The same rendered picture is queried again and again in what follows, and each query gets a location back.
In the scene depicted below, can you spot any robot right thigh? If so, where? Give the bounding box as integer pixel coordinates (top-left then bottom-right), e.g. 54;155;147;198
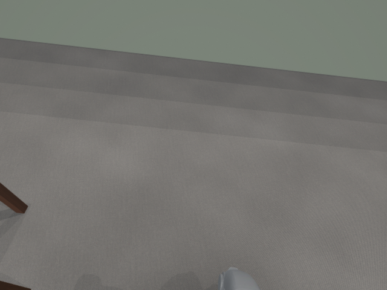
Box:
218;269;261;290

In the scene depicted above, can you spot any table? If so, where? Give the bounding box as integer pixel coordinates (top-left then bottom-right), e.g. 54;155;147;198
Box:
0;183;28;213

